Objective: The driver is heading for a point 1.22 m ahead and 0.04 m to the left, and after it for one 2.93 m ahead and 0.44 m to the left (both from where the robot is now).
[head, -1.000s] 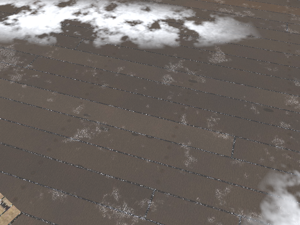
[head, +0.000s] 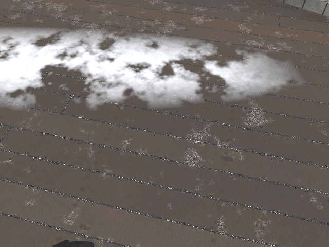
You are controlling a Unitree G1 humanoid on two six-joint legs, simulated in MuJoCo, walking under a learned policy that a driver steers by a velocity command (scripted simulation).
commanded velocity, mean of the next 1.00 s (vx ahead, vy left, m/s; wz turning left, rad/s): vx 1.00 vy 0.00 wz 0.00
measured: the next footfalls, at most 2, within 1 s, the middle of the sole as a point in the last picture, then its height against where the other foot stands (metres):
right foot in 0.14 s outside the picture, level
left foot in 0.60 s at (135, 177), level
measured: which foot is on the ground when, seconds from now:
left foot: down 0.00-0.16, up 0.18-0.58, down 0.60-1.00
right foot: up 0.00-0.12, down 0.14-0.62, up 0.64-1.00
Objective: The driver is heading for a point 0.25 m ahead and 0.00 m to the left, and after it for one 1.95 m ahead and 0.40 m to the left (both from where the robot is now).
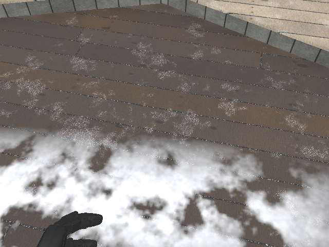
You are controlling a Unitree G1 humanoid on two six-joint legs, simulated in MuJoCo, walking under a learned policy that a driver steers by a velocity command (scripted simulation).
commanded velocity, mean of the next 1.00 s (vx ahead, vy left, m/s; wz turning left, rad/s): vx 1.00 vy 0.00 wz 0.53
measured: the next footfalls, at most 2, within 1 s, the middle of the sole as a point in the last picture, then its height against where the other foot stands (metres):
right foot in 0.06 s outside the picture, level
left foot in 0.54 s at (139, 186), level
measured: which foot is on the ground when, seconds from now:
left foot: down 0.00-0.08, up 0.10-0.52, down 0.54-1.00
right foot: up 0.00-0.04, down 0.06-0.54, up 0.56-0.98, down 1.00-1.00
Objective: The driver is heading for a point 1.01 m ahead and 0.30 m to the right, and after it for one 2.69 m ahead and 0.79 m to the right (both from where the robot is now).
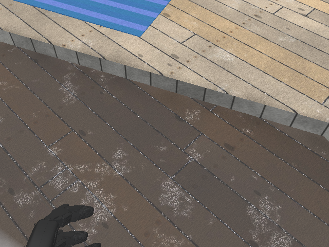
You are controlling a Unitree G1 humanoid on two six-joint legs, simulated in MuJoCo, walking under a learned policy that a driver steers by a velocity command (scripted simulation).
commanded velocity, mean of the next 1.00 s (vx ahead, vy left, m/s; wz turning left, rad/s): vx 1.00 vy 0.00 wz -0.65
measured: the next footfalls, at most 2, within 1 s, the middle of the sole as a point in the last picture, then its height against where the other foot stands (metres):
left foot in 0.42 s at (137, 218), level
right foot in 0.84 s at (218, 154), level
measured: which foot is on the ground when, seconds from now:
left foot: down 0.00-0.02, up 0.04-0.40, down 0.42-0.84, up 0.86-1.00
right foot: down 0.00-0.42, up 0.44-0.82, down 0.84-1.00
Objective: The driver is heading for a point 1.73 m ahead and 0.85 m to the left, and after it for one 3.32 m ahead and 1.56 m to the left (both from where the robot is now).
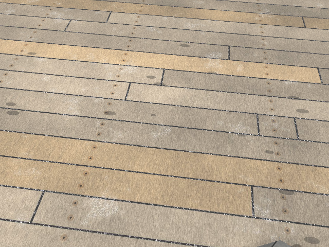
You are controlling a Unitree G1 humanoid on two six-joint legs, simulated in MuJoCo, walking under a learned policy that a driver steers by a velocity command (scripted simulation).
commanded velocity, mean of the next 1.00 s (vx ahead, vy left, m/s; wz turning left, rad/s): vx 1.00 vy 0.00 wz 0.77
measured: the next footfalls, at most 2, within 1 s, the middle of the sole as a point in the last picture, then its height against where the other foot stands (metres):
left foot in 0.36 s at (129, 232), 0.11 m higher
right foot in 0.76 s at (124, 136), level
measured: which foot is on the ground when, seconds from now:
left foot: up 0.00-0.34, down 0.36-0.74, up 0.76-1.00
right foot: down 0.00-0.36, up 0.38-0.74, down 0.76-1.00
